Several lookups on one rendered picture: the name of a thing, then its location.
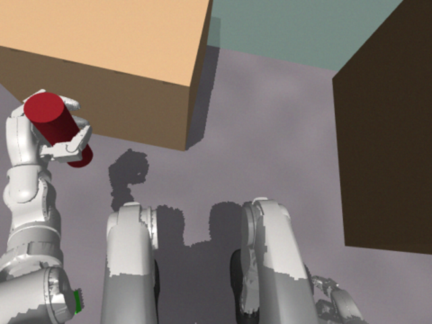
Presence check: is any left robot hand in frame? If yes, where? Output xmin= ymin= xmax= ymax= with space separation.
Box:
xmin=6 ymin=89 xmax=92 ymax=169

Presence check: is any right robot foot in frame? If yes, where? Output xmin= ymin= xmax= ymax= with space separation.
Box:
xmin=230 ymin=249 xmax=259 ymax=324

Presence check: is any left robot arm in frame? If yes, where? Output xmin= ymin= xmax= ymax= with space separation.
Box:
xmin=0 ymin=164 xmax=76 ymax=324

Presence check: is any right robot hand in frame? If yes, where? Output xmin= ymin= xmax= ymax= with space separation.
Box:
xmin=311 ymin=275 xmax=364 ymax=324

